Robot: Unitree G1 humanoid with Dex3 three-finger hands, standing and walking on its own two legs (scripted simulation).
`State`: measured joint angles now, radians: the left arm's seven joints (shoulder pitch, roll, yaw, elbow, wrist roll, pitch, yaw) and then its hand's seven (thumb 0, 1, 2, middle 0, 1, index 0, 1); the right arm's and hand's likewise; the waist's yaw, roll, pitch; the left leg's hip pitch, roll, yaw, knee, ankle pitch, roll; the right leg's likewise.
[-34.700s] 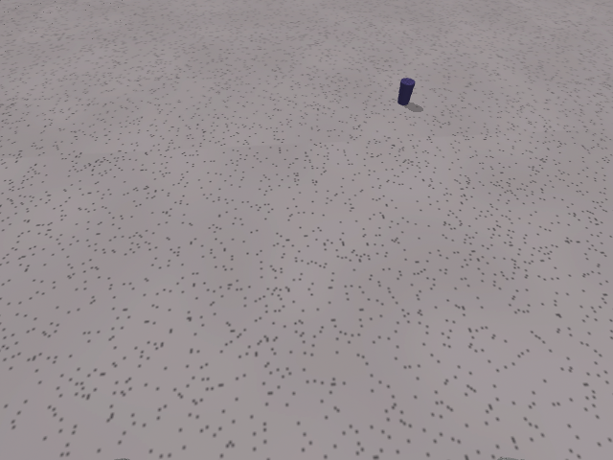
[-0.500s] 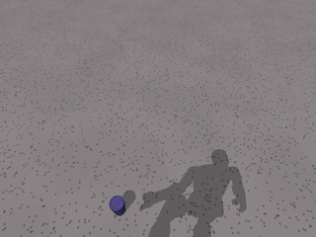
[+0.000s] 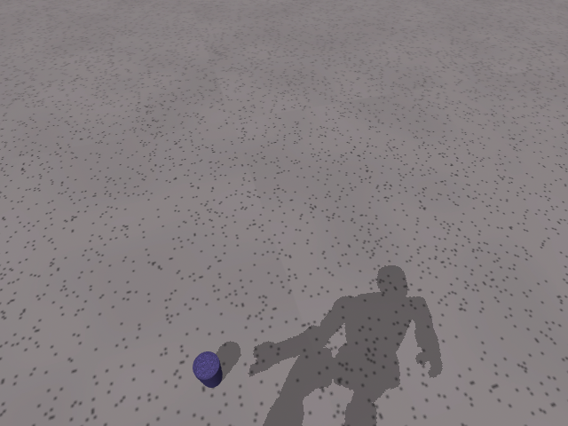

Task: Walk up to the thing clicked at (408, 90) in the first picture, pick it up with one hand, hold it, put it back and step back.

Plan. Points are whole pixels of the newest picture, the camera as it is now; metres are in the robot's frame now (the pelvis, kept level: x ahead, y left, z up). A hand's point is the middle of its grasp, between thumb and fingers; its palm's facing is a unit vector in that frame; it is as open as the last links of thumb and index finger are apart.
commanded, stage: stand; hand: left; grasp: from above
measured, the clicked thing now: (209, 371) +0.37 +0.25 -0.71
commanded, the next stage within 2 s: step back in 0.24 s
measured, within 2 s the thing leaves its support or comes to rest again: neither
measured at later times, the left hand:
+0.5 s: hand out of the picture +0.08 +0.29 -0.17, palm faces -0.05 -0.93 -0.37, open 7.4 cm
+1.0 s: hand out of the picture -0.01 +0.27 -0.17, palm faces -0.12 -0.91 -0.39, open 7.4 cm
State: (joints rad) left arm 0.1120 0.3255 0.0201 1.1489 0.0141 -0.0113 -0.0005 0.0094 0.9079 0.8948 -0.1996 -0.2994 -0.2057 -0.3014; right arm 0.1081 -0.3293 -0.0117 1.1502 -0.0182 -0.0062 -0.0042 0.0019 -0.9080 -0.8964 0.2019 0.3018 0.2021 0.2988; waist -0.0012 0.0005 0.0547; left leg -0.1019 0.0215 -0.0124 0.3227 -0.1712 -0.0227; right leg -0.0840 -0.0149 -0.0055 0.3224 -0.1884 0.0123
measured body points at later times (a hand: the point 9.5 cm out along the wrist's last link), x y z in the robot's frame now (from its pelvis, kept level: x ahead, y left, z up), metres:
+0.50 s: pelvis -0.04 +0.02 -0.02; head +0.03 +0.03 +0.42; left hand +0.08 +0.34 -0.15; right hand +0.05 -0.31 -0.13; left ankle -0.04 +0.13 -0.74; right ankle -0.01 -0.13 -0.75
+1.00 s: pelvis -0.14 +0.02 -0.03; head -0.08 +0.01 +0.41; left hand -0.01 +0.32 -0.15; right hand -0.05 -0.30 -0.16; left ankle -0.07 +0.13 -0.74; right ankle -0.14 -0.10 -0.75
